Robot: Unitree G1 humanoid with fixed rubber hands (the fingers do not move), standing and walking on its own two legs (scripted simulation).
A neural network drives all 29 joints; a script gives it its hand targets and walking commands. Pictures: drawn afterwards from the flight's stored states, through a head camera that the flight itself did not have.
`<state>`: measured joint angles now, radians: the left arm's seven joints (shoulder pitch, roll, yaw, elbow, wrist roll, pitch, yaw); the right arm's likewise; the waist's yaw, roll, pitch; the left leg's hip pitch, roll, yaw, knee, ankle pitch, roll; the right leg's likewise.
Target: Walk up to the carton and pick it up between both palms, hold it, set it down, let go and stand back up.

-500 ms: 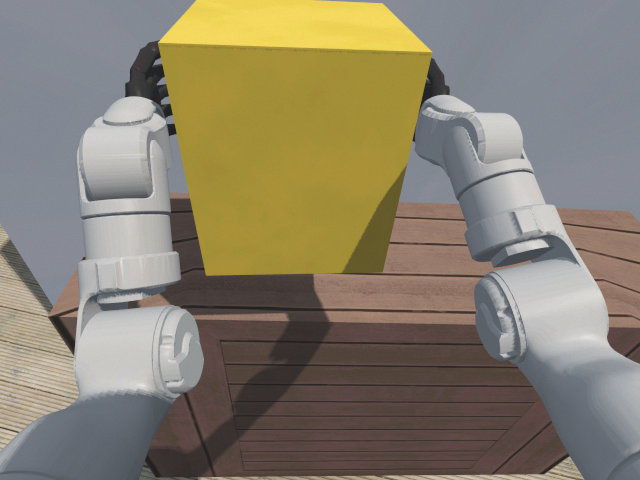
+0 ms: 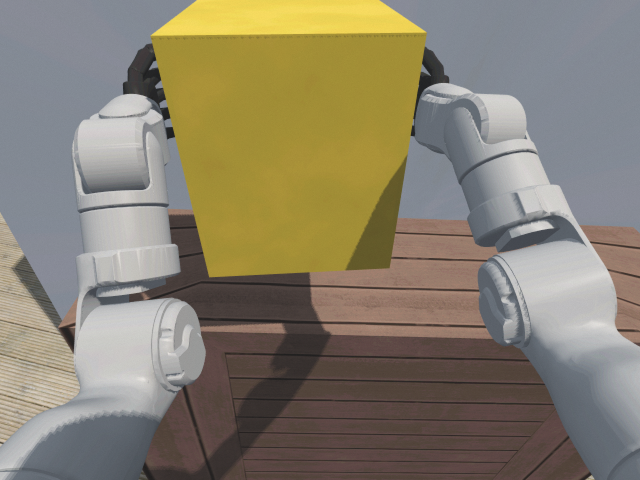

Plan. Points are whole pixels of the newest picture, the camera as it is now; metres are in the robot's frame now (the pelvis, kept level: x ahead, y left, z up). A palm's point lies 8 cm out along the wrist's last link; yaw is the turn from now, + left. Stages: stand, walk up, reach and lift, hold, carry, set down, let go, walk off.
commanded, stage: hold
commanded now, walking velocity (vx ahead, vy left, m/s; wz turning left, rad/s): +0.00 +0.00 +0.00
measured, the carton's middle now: (294, 135) +0.40 +0.03 +0.28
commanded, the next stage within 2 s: set down in 0.12 s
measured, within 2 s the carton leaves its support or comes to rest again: neither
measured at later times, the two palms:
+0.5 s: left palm (173, 149) +0.41 +0.17 +0.26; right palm (410, 168) +0.41 -0.13 +0.24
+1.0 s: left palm (211, 149) +0.42 +0.13 +0.25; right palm (439, 160) +0.43 -0.17 +0.24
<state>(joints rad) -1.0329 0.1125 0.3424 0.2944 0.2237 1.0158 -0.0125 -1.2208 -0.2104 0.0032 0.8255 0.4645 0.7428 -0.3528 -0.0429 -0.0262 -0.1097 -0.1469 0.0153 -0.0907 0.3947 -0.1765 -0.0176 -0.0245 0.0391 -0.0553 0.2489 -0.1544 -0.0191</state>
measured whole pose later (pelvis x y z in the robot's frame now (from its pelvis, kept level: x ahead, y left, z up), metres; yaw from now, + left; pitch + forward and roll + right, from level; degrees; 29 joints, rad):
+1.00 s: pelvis +0.03 +0.00 +0.00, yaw +1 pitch -7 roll -1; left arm -0.89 -0.02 0.33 0.27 0.27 0.80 0.04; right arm -0.99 -0.17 -0.05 0.74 0.28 0.47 -0.23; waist -0.09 -0.01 0.03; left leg -0.03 0.00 -0.09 0.37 -0.22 -0.01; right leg 0.09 0.02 -0.07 0.24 -0.21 -0.01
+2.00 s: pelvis +0.00 +0.00 +0.00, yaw +2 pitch +1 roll -1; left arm -0.99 0.07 0.33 0.66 0.20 0.47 0.04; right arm -1.06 -0.07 -0.34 0.97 -0.03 0.23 -0.17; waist -0.12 -0.06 -0.07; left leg -0.21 0.00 -0.12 0.30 -0.11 -0.02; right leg -0.09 0.02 -0.11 0.19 -0.12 -0.02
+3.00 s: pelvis +0.02 -0.01 +0.01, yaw +0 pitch +7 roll +0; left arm -0.93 -0.01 0.40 0.78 0.27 0.24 0.04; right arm -0.94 -0.04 -0.42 0.92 -0.19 0.11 -0.12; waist -0.10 0.00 -0.06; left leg -0.25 0.00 -0.08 0.19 -0.07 -0.02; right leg -0.19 0.02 -0.07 0.16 -0.11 -0.02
